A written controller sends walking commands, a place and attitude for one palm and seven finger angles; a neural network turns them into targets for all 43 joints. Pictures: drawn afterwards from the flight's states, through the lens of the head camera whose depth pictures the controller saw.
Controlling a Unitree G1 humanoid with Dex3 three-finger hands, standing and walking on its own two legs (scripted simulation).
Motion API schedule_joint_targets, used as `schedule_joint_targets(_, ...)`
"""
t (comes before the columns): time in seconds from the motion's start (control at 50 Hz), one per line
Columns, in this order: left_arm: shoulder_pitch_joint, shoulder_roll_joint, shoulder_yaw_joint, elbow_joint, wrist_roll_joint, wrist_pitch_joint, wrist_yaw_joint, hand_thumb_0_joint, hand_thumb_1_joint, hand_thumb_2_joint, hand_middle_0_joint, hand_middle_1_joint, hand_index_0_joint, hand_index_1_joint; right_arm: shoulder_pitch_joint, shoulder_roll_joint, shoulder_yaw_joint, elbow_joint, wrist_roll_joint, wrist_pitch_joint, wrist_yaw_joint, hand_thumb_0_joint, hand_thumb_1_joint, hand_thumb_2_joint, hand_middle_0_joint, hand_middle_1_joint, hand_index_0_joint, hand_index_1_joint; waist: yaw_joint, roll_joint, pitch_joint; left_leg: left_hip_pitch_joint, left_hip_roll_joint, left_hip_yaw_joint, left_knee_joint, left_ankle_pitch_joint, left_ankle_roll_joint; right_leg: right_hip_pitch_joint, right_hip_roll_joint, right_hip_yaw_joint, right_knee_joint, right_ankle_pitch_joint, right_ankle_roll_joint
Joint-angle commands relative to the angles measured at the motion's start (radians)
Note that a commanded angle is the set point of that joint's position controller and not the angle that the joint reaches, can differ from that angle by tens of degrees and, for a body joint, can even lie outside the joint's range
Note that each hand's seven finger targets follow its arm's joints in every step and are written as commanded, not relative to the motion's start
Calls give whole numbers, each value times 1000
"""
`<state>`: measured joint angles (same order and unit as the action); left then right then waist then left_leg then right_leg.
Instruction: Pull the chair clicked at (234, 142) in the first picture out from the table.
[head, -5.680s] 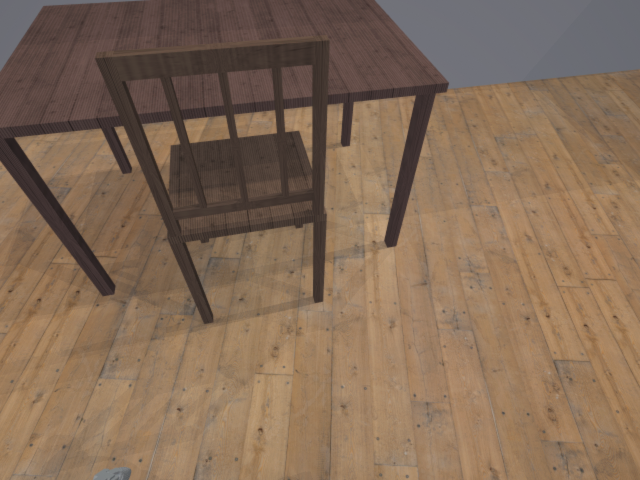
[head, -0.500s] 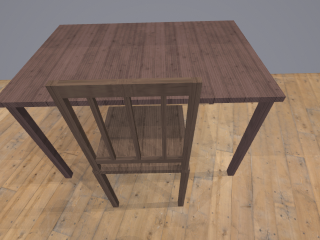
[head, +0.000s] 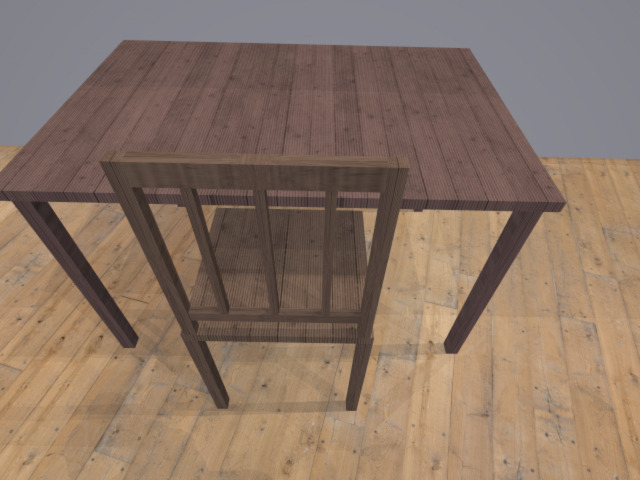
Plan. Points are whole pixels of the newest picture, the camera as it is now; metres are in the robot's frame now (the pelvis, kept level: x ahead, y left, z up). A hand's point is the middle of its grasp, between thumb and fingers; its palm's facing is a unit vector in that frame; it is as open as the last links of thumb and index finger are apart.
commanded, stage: look again from close up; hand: left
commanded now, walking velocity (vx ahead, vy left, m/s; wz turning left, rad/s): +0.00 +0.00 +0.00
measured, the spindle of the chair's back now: (268, 259) +0.48 +0.12 -0.05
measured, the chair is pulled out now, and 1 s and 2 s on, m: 0.00 0.00 0.00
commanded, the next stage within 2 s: shuffle to correct the standing spot in 1.66 s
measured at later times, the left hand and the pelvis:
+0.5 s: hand out of the picture -0.03 +0.18 -0.17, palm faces +0.02 -0.98 -0.18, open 7.4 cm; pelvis -0.01 +0.02 +0.00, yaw +0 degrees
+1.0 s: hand out of the picture -0.04 +0.19 -0.17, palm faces +0.02 -0.99 -0.17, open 7.4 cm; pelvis -0.01 +0.04 +0.00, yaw +0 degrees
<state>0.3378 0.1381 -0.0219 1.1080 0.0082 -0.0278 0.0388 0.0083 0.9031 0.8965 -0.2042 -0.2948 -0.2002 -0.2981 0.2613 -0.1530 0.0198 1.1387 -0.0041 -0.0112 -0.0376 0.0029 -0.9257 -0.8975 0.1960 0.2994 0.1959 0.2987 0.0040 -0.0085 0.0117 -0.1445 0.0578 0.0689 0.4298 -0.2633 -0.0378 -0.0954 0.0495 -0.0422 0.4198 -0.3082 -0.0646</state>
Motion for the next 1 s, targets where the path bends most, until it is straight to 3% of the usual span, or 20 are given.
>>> schedule_joint_targets(0.0,68,110,22,-21,5,-12,7,0,900,900,-200,-300,-200,-300,56,-68,-13,-24,1,-13,3,0,-900,-900,200,300,200,300,1,7,81,4,50,-52,-59,163,50,-96,-147,117,-88,327,29)
schedule_joint_targets(0.08,73,108,20,-17,2,-11,7,0,900,900,-200,-300,-200,-300,67,-74,-13,-22,-2,-15,4,0,-900,-900,200,300,200,300,0,15,56,17,51,-62,-60,176,54,-95,-152,118,-83,304,27)
schedule_joint_targets(0.1,75,104,20,-19,4,-12,7,0,900,900,-200,-300,-200,-300,65,-65,-13,-20,0,-14,5,0,-900,-900,200,300,200,300,3,-4,82,2,50,-60,-69,152,56,-104,-150,115,-94,280,28)
schedule_joint_targets(0.18,75,102,19,-16,3,-10,7,0,900,900,-200,-300,-200,-300,81,-71,-14,-17,-2,-15,6,0,-900,-900,200,300,200,300,1,6,62,10,51,-65,-71,159,57,-106,-150,116,-85,255,26)
schedule_joint_targets(0.2,74,99,18,-15,4,-10,6,0,900,900,-200,-300,-200,-300,75,-64,-13,-15,1,-15,6,0,-900,-900,200,300,200,300,3,-2,86,3,50,-65,-79,145,59,-117,-146,116,-93,236,26)
schedule_joint_targets(0.28,78,99,19,-15,3,-11,8,0,900,900,-200,-300,-200,-300,91,-70,-14,-13,-1,-19,6,0,-900,-900,200,300,200,300,0,-7,46,20,53,-71,-73,187,61,-100,-151,112,-74,269,26)
schedule_joint_targets(0.38,83,94,18,-13,4,-10,8,0,900,900,-200,-300,-200,-300,93,-66,-15,-10,-1,-19,6,0,-900,-900,200,300,200,300,0,-4,51,20,52,-71,-75,187,63,-108,-151,112,-72,260,27)
schedule_joint_targets(0.4,82,92,17,-13,5,-9,7,0,900,900,-200,-300,-200,-300,87,-59,-14,-9,2,-18,7,0,-900,-900,200,300,200,300,4,-3,80,5,50,-68,-82,173,64,-117,-150,109,-81,249,28)
schedule_joint_targets(0.58,89,86,17,-12,5,-7,9,0,900,900,-200,-300,-200,-300,96,-62,-16,-8,0,-20,7,0,-900,-900,200,300,200,300,0,11,63,16,50,-75,-81,184,67,-121,-151,111,-72,227,29)
schedule_joint_targets(0.6,88,83,17,-9,5,-7,8,0,900,900,-200,-300,-200,-300,89,-55,-16,-9,2,-18,6,0,-900,-900,200,300,200,300,3,1,88,3,49,-72,-87,160,69,-130,-150,108,-82,208,29)
schedule_joint_targets(0.78,91,81,18,-10,5,-7,9,0,900,900,-200,-300,-200,-300,93,-65,-19,-13,0,-22,6,0,-900,-900,200,300,200,300,-1,1,44,36,52,-78,-77,219,72,-118,-153,104,-63,249,31)
schedule_joint_targets(0.88,95,81,18,-8,6,-6,10,0,900,900,-200,-300,-200,-300,90,-67,-20,-12,1,-22,4,0,-900,-900,200,300,200,300,-1,11,45,39,52,-79,-77,233,72,-117,-153,104,-61,257,32)
schedule_joint_targets(0.9,95,80,18,-7,6,-5,9,0,900,900,-200,-300,-200,-300,86,-60,-18,-11,3,-21,4,0,-900,-900,200,300,200,300,3,0,77,22,52,-76,-85,213,74,-124,-153,99,-71,244,33)
schedule_joint_targets(0.98,94,80,19,-6,7,-3,10,0,900,900,-200,-300,-200,-300,92,-66,-20,-12,1,-22,4,0,-900,-900,200,300,200,300,0,19,64,29,51,-79,-89,209,73,-120,-152,101,-67,224,34)
